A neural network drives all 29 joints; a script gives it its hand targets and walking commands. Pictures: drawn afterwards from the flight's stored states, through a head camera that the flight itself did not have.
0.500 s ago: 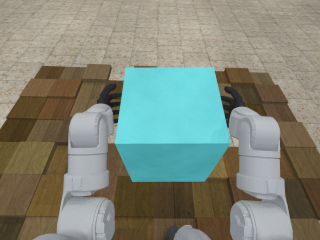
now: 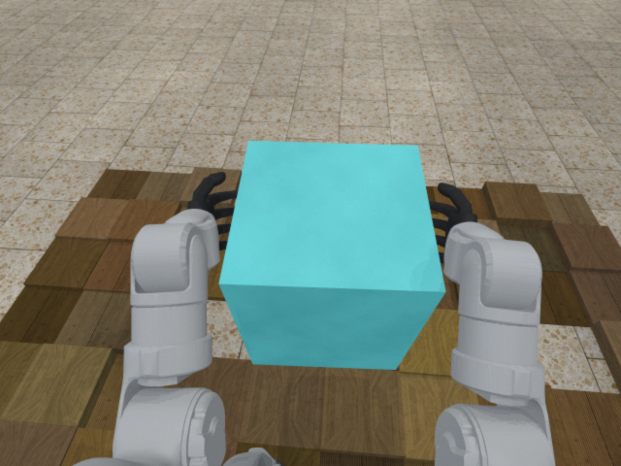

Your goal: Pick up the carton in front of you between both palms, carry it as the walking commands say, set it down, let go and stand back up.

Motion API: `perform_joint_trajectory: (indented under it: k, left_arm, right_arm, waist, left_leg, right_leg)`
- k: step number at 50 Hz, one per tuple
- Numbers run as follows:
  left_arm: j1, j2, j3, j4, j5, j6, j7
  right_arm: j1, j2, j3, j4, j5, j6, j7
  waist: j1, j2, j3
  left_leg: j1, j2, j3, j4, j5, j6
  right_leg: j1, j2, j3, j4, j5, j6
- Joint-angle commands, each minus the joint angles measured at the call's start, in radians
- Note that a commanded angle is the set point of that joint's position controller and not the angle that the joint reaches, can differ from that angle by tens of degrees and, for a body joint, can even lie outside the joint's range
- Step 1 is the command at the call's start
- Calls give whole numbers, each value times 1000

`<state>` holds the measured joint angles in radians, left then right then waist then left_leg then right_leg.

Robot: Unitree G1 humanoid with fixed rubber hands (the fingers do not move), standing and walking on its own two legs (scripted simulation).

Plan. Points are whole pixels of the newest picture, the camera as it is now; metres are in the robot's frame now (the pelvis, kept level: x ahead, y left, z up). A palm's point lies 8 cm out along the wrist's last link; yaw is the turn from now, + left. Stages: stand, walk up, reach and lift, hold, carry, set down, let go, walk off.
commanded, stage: carry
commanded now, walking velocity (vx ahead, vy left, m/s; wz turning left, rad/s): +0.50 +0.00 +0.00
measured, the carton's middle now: (328, 264) +0.36 +0.01 +0.06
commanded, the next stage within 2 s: none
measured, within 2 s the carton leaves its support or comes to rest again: neither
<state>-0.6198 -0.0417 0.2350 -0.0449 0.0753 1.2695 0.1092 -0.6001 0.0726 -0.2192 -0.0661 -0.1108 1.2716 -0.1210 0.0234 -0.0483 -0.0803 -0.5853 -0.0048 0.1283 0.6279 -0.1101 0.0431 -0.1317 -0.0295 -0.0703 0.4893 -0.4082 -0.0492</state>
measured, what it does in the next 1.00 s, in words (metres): climbs: right foot, then left foot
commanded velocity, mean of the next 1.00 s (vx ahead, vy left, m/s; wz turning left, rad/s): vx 0.50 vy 0.00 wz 0.00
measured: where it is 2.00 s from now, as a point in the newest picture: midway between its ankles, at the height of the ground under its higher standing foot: (341, 212)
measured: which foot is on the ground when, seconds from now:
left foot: down 0.00-0.36, up 0.38-0.68, down 0.70-1.00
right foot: down 0.00-0.02, up 0.04-0.30, down 0.32-0.70, up 0.72-1.00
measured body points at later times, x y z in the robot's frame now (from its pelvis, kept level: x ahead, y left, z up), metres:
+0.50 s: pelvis +0.27 -0.04 +0.05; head +0.31 -0.05 +0.49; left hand +0.62 +0.12 +0.16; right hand +0.65 -0.18 +0.16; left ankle +0.20 +0.08 -0.63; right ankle +0.28 -0.13 -0.69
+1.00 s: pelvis +0.56 -0.02 +0.03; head +0.61 -0.01 +0.48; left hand +0.97 +0.11 +0.18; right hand +0.95 -0.19 +0.18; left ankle +0.47 +0.06 -0.70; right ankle +0.68 -0.14 -0.66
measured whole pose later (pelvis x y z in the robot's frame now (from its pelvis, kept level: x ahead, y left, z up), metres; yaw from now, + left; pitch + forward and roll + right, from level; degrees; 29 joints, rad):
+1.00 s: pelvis +0.56 -0.02 +0.03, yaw +1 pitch +5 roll -1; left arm -0.90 0.01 0.31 0.11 0.09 1.38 0.14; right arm -0.86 0.00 -0.28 0.12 -0.06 1.34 -0.14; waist -0.09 -0.02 0.00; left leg -0.19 -0.02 0.09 0.49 -0.31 0.07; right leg -0.68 -0.03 -0.03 0.78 -0.16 -0.02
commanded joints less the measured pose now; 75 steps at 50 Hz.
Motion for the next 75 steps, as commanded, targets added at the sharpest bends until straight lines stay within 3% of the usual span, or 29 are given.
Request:
perform_joint_trajectory:
  k: [1, 2, 3, 5, 11, 16, 17, 19, 20, 22, 31, 34, 35, 36, 37, 38, 41, 51, 54, 55, 56, 57, 58, 59, 60, 61, 64, 71, 75]
  left_arm:
    - [-660, -1010, -690, 30, -433, -5, -271]
    - [-679, -1024, -688, 50, -434, -16, -272]
    - [-696, -1044, -685, 67, -430, -29, -267]
    - [-701, -1052, -657, 68, -412, -51, -250]
    - [-648, -1057, -634, 70, -353, -89, -205]
    - [-628, -1048, -658, 31, -375, -90, -213]
    - [-652, -1048, -671, 25, -389, -89, -215]
    - [-637, -1009, -675, 7, -395, -102, -206]
    - [-653, -1002, -681, -41, -409, -93, -201]
    - [-743, -991, -706, -145, -446, -79, -193]
    - [-876, -896, -672, -114, -539, 29, -223]
    - [-929, -906, -644, -13, -534, 51, -227]
    - [-958, -908, -635, 20, -532, 58, -227]
    - [-969, -903, -616, 70, -524, 66, -225]
    - [-1014, -918, -590, 97, -523, 78, -221]
    - [-1063, -918, -574, 88, -515, 85, -214]
    - [-1072, -969, -529, 102, -476, 95, -188]
    - [-964, -1001, -487, 87, -348, 57, -149]
    - [-912, -981, -511, 87, -347, 56, -161]
    - [-890, -971, -516, 100, -347, 53, -170]
    - [-857, -957, -509, 136, -350, 54, -181]
    - [-834, -930, -497, 191, -347, 60, -190]
    - [-799, -912, -501, 242, -328, 52, -194]
    - [-792, -972, -505, 222, -356, 40, -205]
    - [-840, -1018, -521, 167, -389, 31, -218]
    - [-892, -1065, -540, 122, -421, 24, -229]
    - [-976, -1142, -616, 12, -492, -9, -235]
    - [-856, -1132, -720, -85, -515, -69, -245]
    - [-718, -1073, -733, -26, -495, -85, -252]
  right_arm:
    - [-625, 930, 668, 52, 397, -36, 224]
    - [-626, 960, 670, 72, 415, -45, 229]
    - [-666, 986, 690, 53, 442, -53, 236]
    - [-798, 1063, 721, 6, 513, -78, 249]
    - [-814, 1120, 726, 34, 570, -108, 269]
    - [-760, 1104, 717, 31, 539, -107, 260]
    - [-760, 1093, 716, 19, 534, -102, 253]
    - [-826, 1070, 721, -41, 550, -81, 249]
    - [-827, 1056, 720, -38, 550, -77, 244]
    - [-800, 1035, 707, -37, 547, -72, 227]
    - [-803, 812, 567, -4, 381, 17, 136]
    - [-834, 780, 516, 71, 364, 48, 147]
    - [-838, 770, 498, 100, 362, 56, 154]
    - [-854, 747, 470, 125, 367, 66, 159]
    - [-899, 723, 453, 146, 363, 67, 160]
    - [-947, 753, 454, 132, 391, 72, 166]
    - [-1090, 887, 491, 81, 489, 83, 200]
    - [-1140, 1038, 546, 4, 564, 39, 241]
    - [-1083, 1025, 586, 8, 542, 26, 230]
    - [-1054, 1013, 596, 28, 533, 25, 228]
    - [-1034, 1001, 597, 61, 521, 27, 227]
    - [-999, 995, 589, 126, 511, 39, 225]
    - [-967, 998, 556, 144, 490, 44, 219]
    - [-965, 989, 550, 131, 477, 47, 217]
    - [-993, 1010, 554, 115, 475, 39, 215]
    - [-995, 1023, 548, 109, 470, 25, 211]
    - [-950, 1064, 561, 68, 448, -5, 204]
    - [-764, 1042, 647, 23, 399, -79, 176]
    - [-685, 995, 672, 27, 389, -91, 180]
  waist:
    - [-138, 212, -568]
    - [-131, 378, -515]
    - [-115, 263, -497]
    - [-102, 86, -426]
    - [-86, 226, -371]
    - [-45, 136, -347]
    - [-40, 69, -377]
    - [41, -307, -472]
    - [40, -234, -448]
    - [46, -23, -435]
    - [57, -122, -389]
    - [-38, -55, -443]
    - [-87, 43, -476]
    - [-95, 216, -437]
    - [-106, 362, -445]
    - [-103, 325, -430]
    - [-91, 140, -373]
    - [-112, 179, -347]
    - [6, 138, -426]
    - [71, 45, -423]
    - [69, -120, -397]
    - [31, -193, -479]
    - [77, -277, -595]
    - [62, -187, -607]
    - [40, -106, -548]
    - [21, -5, -493]
    - [30, -13, -453]
    - [43, -96, -436]
    - [39, -92, -431]
  left_leg:
    - [828, 238, -485, -117, 46, 241]
    - [882, 338, -680, -201, 304, 318]
    - [877, 338, -621, -148, 319, 310]
    - [723, 316, -546, -169, 106, 220]
    - [486, 247, -276, -242, 38, 151]
    - [377, 210, -151, -182, -160, 52]
    - [300, 156, -95, -82, -73, 8]
    - [-45, 6, 1, 382, -269, -87]
    - [-159, -15, -66, 478, -446, -74]
    - [-171, 33, -129, 484, -405, -43]
    - [62, -28, -20, -104, -98, -29]
    - [541, -26, 34, -193, 43, 28]
    - [729, 109, -136, -180, -39, 58]
    - [794, 256, -347, -171, 73, 63]
    - [919, 362, -648, -240, 19, 234]
    - [914, 385, -672, -221, -13, 279]
    - [792, 298, -467, -198, 243, 184]
    - [671, 160, -180, -184, 425, 110]
    - [534, 102, -57, 112, 454, 42]
    - [389, 52, -22, 267, 357, 25]
    - [132, -53, -40, 461, -281, 13]
    - [-50, -64, -125, 609, -466, 17]
    - [-234, -56, -178, 840, -477, -1]
    - [-237, 14, -198, 838, -422, 22]
    - [-265, 23, -193, 784, -370, 18]
    - [-239, 38, -171, 714, -319, 10]
    - [-261, 61, -144, 677, -310, -6]
    - [-154, -18, -14, 268, -77, 8]
    - [141, -115, 62, -129, 197, 34]
  right_leg:
    - [-386, 31, -42, 621, 605, 59]
    - [-618, 134, 23, 845, -90, 46]
    - [-687, 56, 125, 925, -134, 15]
    - [-691, -19, 156, 794, -77, -13]
    - [-437, -27, 41, 332, 154, 23]
    - [-88, 39, -116, -56, 241, 38]
    - [89, 9, -71, -49, 261, 20]
    - [410, -277, 480, -151, 212, -159]
    - [447, -309, 559, -161, 340, -182]
    - [416, -287, 466, -89, 570, -164]
    - [303, -187, 166, -91, 617, -95]
    - [-19, -106, -1, 161, 697, -30]
    - [-210, -76, -18, 328, 481, -5]
    - [-374, 2, -4, 492, -28, 1]
    - [-640, 93, 17, 699, -144, 12]
    - [-730, 35, 72, 818, -142, -7]
    - [-722, -14, 81, 729, -43, 8]
    - [-405, 47, -22, 51, 481, 20]
    - [14, 69, -49, -118, 699, -24]
    - [190, 37, -50, -163, 736, -14]
    - [360, -87, 104, -54, 1025, -27]
    - [587, -259, 306, 143, 1457, -105]
    - [672, -381, 505, 69, 1038, -316]
    - [571, -322, 530, 14, 613, -295]
    - [481, -270, 509, -19, 486, -251]
    - [362, -248, 449, -44, 503, -218]
    - [270, -235, 398, -52, 483, -209]
    - [296, -134, 161, 25, 1066, -130]
    - [268, -61, 60, 162, 1141, -73]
